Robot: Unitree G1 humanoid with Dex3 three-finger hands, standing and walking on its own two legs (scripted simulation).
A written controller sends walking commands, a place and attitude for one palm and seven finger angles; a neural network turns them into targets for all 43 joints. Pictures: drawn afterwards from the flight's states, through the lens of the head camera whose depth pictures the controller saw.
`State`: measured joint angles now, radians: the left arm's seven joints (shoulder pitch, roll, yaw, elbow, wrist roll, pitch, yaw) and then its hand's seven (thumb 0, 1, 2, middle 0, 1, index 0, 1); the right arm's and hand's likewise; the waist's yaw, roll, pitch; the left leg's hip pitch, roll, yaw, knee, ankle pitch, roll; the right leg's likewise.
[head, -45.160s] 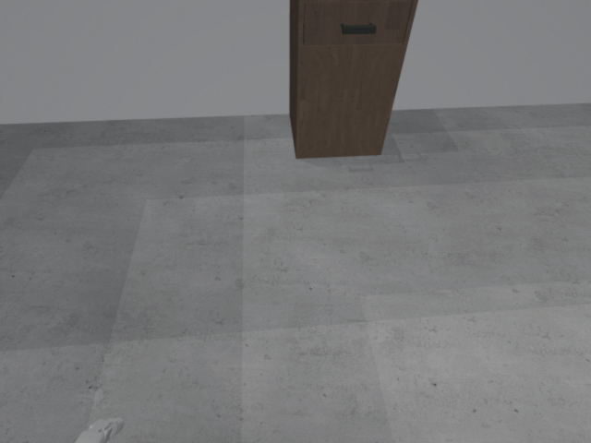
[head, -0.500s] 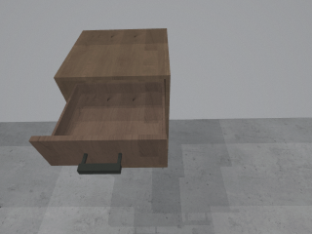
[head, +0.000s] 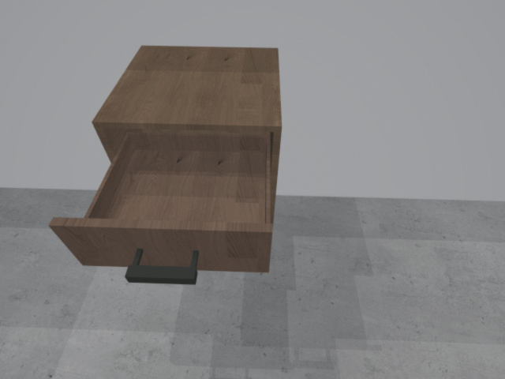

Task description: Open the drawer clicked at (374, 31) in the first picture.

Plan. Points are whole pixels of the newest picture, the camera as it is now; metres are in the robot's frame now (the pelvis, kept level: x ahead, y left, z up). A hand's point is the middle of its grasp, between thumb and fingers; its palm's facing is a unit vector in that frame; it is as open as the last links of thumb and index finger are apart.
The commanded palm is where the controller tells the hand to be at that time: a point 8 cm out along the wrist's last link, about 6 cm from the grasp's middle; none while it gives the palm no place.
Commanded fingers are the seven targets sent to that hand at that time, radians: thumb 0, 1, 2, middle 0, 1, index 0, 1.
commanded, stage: look again from close up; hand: left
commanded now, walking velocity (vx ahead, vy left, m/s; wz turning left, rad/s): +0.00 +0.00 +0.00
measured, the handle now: (164, 264) +0.34 +0.20 -0.09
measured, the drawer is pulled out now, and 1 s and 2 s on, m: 0.30 0.30 0.30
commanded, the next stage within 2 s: raise the hand with hooked fingers in 0.28 s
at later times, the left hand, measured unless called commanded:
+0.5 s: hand out of the picture +0.08 +0.20 -0.11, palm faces -0.06 -0.89 -0.45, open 7.3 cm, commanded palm +0.10 +0.22 -0.06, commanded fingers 0.00 0.74 0.83 -0.21 -0.41 -0.21 -0.41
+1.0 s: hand (102, 360) +0.16 +0.24 -0.03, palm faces +0.09 -0.04 -1.00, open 9.7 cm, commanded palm +0.14 +0.23 +0.01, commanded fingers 0.00 0.15 0.58 -0.25 -0.78 -0.25 -0.78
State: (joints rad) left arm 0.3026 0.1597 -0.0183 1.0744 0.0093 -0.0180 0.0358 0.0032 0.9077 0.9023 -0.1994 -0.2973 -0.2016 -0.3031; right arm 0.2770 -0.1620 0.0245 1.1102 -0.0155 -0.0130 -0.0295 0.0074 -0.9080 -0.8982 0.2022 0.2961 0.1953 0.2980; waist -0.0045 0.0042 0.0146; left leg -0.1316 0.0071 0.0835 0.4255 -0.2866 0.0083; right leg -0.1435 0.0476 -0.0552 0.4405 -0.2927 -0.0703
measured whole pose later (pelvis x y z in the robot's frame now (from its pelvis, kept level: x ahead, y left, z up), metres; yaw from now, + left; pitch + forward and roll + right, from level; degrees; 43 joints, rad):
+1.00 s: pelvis -0.06 -0.01 -0.04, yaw +1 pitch +8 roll +1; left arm 0.23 0.37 -0.08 0.15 1.08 -0.07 0.51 0.00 0.35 0.67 -0.26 -0.64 -0.27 -0.64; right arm 0.03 -0.22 -0.03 0.56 -0.06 0.09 0.00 0.01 -0.90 -0.90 0.20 0.30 0.20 0.30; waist 0.10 0.04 -0.09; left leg -0.60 0.01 0.06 0.84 -0.37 0.01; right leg -0.61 0.02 -0.09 0.86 -0.39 -0.09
